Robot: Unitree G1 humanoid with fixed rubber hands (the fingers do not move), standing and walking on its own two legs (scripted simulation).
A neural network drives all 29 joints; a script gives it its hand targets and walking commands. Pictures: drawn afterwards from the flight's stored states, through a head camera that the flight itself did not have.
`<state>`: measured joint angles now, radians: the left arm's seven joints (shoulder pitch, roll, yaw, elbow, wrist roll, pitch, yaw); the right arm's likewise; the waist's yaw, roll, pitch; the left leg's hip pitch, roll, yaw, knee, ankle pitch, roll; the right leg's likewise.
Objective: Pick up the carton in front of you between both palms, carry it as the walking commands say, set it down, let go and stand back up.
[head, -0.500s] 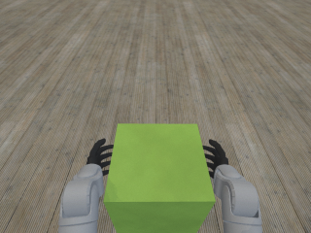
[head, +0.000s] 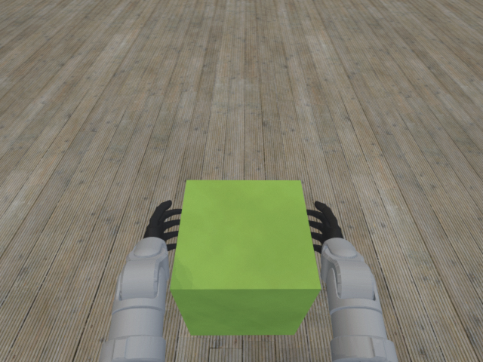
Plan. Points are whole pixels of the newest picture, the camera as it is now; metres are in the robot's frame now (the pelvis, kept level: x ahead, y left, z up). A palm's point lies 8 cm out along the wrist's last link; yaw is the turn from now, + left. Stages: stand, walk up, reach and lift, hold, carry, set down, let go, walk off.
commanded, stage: carry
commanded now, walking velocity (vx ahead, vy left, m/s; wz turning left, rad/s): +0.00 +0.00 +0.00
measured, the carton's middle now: (243, 261) +0.30 +0.00 -0.05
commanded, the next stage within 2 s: hold in 0.20 s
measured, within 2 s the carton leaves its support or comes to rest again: neither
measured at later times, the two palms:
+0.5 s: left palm (142, 255) +0.27 +0.16 +0.05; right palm (326, 241) +0.29 -0.14 +0.05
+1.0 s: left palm (146, 251) +0.27 +0.16 +0.06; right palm (329, 234) +0.30 -0.14 +0.05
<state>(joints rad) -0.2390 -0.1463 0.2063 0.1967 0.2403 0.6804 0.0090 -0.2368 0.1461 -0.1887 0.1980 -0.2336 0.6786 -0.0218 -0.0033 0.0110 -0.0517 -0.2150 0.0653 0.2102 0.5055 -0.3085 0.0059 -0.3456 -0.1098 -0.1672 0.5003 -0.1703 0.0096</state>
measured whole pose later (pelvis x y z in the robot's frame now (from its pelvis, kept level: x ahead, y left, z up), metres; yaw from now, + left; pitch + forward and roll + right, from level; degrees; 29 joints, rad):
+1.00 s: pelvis -0.01 -0.02 +0.01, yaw +6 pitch -7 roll +0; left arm -0.34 -0.17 0.30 0.33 0.33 0.68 -0.04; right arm -0.32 0.17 -0.27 0.27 -0.33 0.72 0.01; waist 0.00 0.04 0.05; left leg -0.02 0.00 -0.08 0.37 -0.22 -0.02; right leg -0.09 0.01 0.03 0.35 -0.13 0.01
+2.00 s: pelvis -0.05 -0.03 -0.12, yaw +8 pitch +38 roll +1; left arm -0.80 -0.11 0.45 0.53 0.20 0.24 0.03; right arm -0.78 0.10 -0.48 0.47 -0.26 0.26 0.01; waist -0.03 0.05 -0.09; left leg -1.42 -0.09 -0.10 1.17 -0.43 -0.04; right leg -1.48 0.04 0.11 1.13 -0.32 0.05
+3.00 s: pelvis -0.09 -0.03 -0.35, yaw +10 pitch +46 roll +1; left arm -1.44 0.17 0.27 0.89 0.07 0.26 0.14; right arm -1.34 -0.14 -0.51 0.72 -0.18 0.30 -0.05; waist -0.10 0.07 0.18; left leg -2.21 -0.20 -0.08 2.02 -0.62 -0.09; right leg -2.27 0.09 0.12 1.97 -0.51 0.11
